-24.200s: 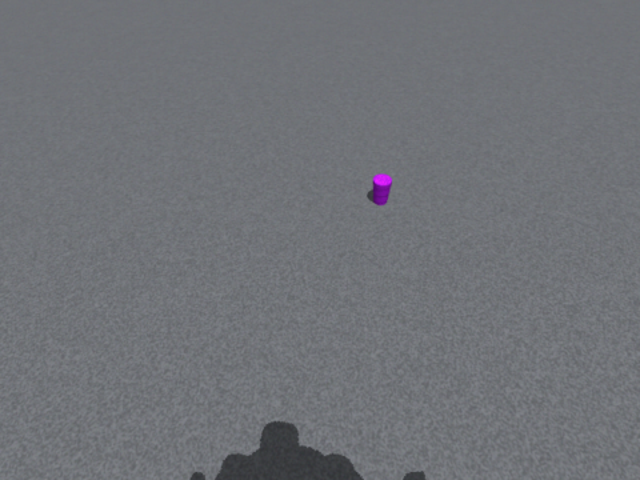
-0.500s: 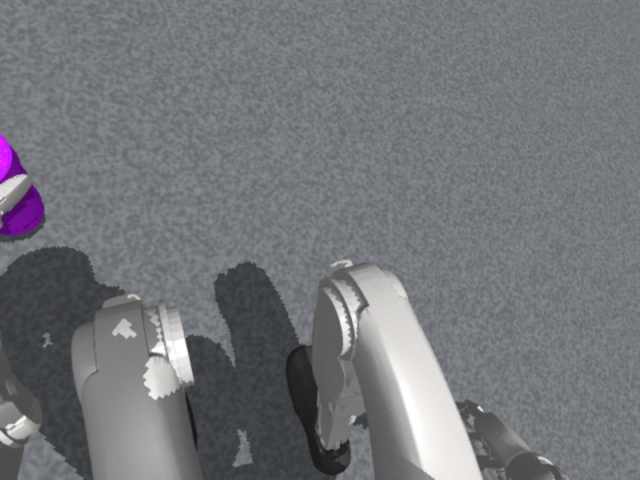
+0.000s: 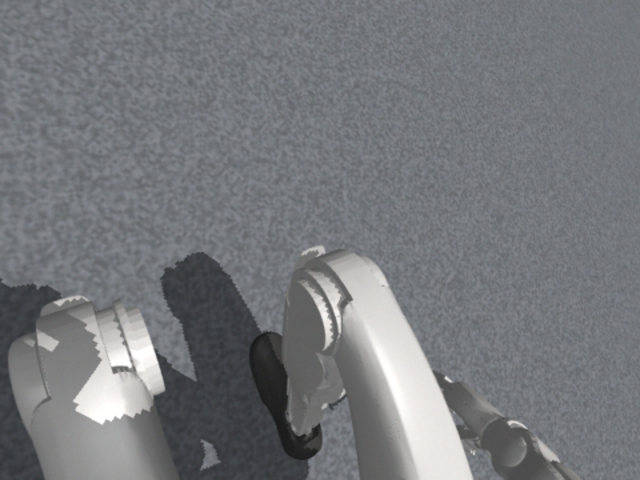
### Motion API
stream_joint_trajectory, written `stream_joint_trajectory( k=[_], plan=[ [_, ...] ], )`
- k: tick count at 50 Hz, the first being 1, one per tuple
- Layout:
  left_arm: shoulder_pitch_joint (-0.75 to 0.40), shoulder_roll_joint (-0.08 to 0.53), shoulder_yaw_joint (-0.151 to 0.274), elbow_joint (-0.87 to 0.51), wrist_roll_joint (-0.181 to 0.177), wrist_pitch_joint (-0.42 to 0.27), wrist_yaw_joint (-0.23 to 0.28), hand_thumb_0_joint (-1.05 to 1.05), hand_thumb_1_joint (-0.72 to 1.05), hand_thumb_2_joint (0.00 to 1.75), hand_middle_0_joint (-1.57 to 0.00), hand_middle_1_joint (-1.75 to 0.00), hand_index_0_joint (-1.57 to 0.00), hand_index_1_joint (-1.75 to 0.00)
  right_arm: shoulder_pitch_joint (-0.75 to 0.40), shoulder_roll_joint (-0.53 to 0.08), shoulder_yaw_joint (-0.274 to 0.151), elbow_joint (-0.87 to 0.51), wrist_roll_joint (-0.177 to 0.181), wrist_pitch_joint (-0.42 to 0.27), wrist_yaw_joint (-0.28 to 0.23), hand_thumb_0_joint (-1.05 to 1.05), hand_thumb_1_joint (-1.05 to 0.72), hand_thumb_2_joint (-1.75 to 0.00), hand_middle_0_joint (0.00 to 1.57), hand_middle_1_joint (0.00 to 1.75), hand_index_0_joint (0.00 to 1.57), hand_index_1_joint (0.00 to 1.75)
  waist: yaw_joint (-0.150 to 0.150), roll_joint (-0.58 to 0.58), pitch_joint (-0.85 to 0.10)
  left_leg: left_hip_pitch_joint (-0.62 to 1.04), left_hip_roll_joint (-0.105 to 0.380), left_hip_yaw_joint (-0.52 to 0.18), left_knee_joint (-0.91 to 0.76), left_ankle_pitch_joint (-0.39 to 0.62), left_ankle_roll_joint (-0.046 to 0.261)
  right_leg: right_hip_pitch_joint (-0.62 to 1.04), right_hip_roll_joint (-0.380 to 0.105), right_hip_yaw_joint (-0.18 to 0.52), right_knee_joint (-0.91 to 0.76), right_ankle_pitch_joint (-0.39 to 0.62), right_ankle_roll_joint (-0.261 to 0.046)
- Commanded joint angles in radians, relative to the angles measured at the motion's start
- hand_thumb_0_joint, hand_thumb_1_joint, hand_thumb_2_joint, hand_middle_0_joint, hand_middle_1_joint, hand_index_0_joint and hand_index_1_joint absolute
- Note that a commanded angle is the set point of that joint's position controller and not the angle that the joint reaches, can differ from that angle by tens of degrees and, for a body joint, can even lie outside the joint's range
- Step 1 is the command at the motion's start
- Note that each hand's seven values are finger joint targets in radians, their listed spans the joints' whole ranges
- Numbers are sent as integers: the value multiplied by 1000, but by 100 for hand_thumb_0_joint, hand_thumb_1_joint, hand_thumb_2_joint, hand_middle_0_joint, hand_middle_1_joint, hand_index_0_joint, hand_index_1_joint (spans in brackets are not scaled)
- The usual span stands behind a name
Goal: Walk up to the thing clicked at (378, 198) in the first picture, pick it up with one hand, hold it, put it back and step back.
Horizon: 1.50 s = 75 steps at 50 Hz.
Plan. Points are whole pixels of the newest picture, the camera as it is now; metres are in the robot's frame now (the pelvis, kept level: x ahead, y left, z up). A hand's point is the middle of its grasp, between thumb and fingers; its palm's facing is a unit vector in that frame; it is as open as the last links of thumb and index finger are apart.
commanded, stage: lower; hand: left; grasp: from the side
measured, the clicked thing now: out of the picture +0.45 +0.33 -0.20
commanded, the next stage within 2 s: loosen in 0.50 s
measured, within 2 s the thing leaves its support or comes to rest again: rests again in 1.50 s
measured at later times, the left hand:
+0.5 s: hand out of the picture +0.46 +0.33 -0.17, palm faces +0.45 -0.89 -0.01, open 7.2 cm
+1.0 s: hand out of the picture +0.46 +0.33 -0.17, palm faces +0.45 -0.89 +0.01, open 11.0 cm
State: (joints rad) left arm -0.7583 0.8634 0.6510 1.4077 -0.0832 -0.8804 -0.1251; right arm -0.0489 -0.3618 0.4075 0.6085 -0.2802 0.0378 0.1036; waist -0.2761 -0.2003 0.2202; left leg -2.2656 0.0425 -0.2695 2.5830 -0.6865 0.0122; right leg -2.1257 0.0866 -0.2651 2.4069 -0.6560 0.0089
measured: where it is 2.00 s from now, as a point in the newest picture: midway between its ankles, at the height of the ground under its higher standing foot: (223, 448)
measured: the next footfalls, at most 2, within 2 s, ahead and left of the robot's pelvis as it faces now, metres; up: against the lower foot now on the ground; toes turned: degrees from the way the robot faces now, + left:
none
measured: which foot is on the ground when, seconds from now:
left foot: down 0.00-1.00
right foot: down 0.00-1.00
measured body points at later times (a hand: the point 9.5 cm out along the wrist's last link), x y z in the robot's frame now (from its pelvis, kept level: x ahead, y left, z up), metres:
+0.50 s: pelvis +0.00 +0.01 -0.01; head +0.25 +0.18 +0.32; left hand +0.43 +0.38 -0.17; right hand +0.13 -0.25 -0.04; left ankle +0.08 +0.12 -0.26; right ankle +0.12 -0.10 -0.26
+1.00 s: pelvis -0.01 +0.01 -0.01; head +0.24 +0.19 +0.32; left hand +0.43 +0.38 -0.17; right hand +0.14 -0.24 -0.04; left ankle +0.08 +0.12 -0.26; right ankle +0.12 -0.10 -0.26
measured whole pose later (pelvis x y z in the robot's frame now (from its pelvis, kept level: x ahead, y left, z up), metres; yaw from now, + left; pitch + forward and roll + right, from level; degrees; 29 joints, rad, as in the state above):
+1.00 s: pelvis -0.01 +0.01 -0.01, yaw -4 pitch +13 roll -18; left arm -0.78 1.00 0.59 1.53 -0.11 -1.01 -0.05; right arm -0.16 -0.38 0.57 0.52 -0.35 0.07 0.09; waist -0.28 -0.29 0.31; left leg -2.22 0.06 -0.36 2.64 -0.71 0.03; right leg -2.06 0.13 -0.33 2.39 -0.63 0.05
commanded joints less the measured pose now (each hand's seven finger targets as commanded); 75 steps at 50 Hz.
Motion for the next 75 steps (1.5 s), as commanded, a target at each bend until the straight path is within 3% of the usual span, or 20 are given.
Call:
stream_joint_trajectory(
  k=[1, 8, 11, 16, 21, 23, 30, 31, 36, 40, 43, 58, 61, 64, 66, 69, 75],
  plan=[
    [-310, 353, 36, -224, -20, -141, 11, 0, 21, 114, -120, -130, -122, -129, 79, -340, -73, -17, -20, 1, -20, 0, -91, -90, 20, 30, 20, 30, -54, 579, -650, 480, 47, 34, -276, 168, -27, 323, 27, -19, -188, 211, -29],
    [-272, 357, 14, -175, -10, -159, 19, 0, 20, 115, -120, -132, -123, -130, 51, -367, -42, -22, -42, 8, -22, 0, -92, -90, 20, 30, 20, 30, -84, 622, -605, 545, 63, -12, -286, 214, -41, 297, 30, -56, -166, 237, -26],
    [-259, 357, 17, -142, -17, -165, 30, 0, 20, 117, -119, -132, -121, -131, 42, -370, -25, -36, -48, 12, -21, 0, -91, -90, 20, 30, 20, 30, -91, 579, -592, 520, 63, -15, -269, 222, -35, 333, 35, -62, -172, 255, -20],
    [-285, 376, 3, -129, -21, -186, 46, 0, 19, 118, -122, -135, -124, -133, 8, -378, -5, -49, -56, 16, -24, 0, -91, -90, 20, 30, 20, 30, -108, 569, -546, 486, 66, -22, -264, 168, -33, 331, 40, -69, -177, 226, -17],
    [-261, 409, -2, -104, -11, -198, 57, 0, 17, 119, -122, -136, -124, -134, -14, -382, 13, -55, -65, 19, -28, 0, -91, -90, 20, 30, 20, 30, -104, 568, -527, 475, 70, -26, -261, 154, -32, 338, 48, -76, -182, 218, -17],
    [-249, 378, -14, -71, -22, -199, 57, 0, 17, 118, -121, -135, -124, -134, -18, -385, 20, -61, -67, 21, -28, 0, -91, -90, 20, 30, 20, 30, -123, 541, -518, 466, 71, -35, -257, 142, -30, 345, 51, -85, -184, 217, -13],
    [-233, 368, -42, -41, -27, -202, 60, 0, 15, 120, -123, -137, -126, -136, -40, -387, 32, -75, -70, 25, -35, 0, -90, -90, 20, 30, 20, 30, -125, 512, -485, 453, 76, -45, -252, 129, -26, 335, 58, -92, -190, 213, -11],
    [-235, 367, -52, -32, -24, -202, 59, 0, 18, 113, -128, -135, -131, -133, -42, -387, 36, -79, -69, 28, -36, 0, -91, -90, 20, 30, 20, 30, -130, 512, -477, 444, 75, -46, -255, 130, -26, 337, 57, -94, -188, 215, -12],
    [-239, 357, -52, -34, -29, -207, 64, 0, -5, 73, -103, -101, -107, -98, -50, -388, 36, -83, -71, 31, -36, 0, -92, -89, 20, 30, 20, 30, -127, 525, -468, 463, 80, -57, -264, 130, -31, 325, 58, -100, -183, 216, -12],
    [-255, 359, -64, -44, -22, -207, 70, 0, -20, 55, -91, -84, -94, -81, -63, -387, 38, -91, -68, 31, -35, 0, -93, -90, 20, 30, 20, 30, -127, 529, -443, 453, 81, -64, -277, 106, -31, 306, 58, -104, -180, 194, -15],
    [-251, 357, -69, -41, -20, -208, 71, 0, -36, 45, -69, -64, -71, -63, -55, -385, 38, -87, -70, 35, -34, 0, -92, -90, 20, 30, 20, 30, -128, 524, -463, 452, 80, -61, -272, 112, -29, 325, 60, -100, -184, 204, -15],
    [-229, 365, -56, -30, -12, -192, 82, 0, -47, 21, -35, -30, -36, -29, -60, -383, 42, -104, -68, 46, -33, 0, -92, -90, 20, 30, 20, 30, -115, 526, -438, 456, 87, -70, -282, 122, -32, 310, 63, -107, -177, 206, -18],
    [-231, 359, -57, -35, -17, -192, 82, 0, -52, 16, -29, -24, -31, -23, -56, -383, 45, -104, -69, 46, -32, 0, -91, -90, 20, 30, 20, 30, -126, 525, -451, 454, 84, -67, -273, 130, -30, 325, 65, -108, -181, 214, -16],
    [-226, 357, -47, -32, -28, -194, 80, 0, -50, 17, -19, -20, -21, -19, -48, -384, 45, -101, -67, 46, -32, 0, -90, -90, 20, 30, 20, 30, -126, 513, -457, 452, 84, -65, -267, 138, -28, 336, 66, -109, -186, 222, -14],
    [-235, 400, -32, -72, -31, -204, 74, 0, -47, 16, -16, -17, -17, -16, -49, -387, 46, -101, -67, 46, -34, 0, -90, -90, 20, 30, 20, 30, -115, 529, -481, 462, 84, -60, -264, 150, -28, 352, 66, -105, -185, 229, -15],
    [-234, 483, 14, -126, -27, -196, 56, 0, -50, 13, -13, -14, -15, -13, -45, -391, 41, -94, -62, 53, -42, 0, -90, -90, 20, 30, 20, 30, -87, 582, -502, 490, 88, -52, -270, 177, -32, 354, 65, -92, -176, 240, -19],
    [-204, 562, 109, -236, -36, -132, 14, 0, -55, 12, -12, -14, -14, -12, -14, -390, 2, -93, -41, 60, -54, 0, -91, -90, 20, 30, 20, 30, -39, 652, -567, 525, 87, -27, -305, 186, -39, 353, 60, -76, -174, 232, -26]
  ],
)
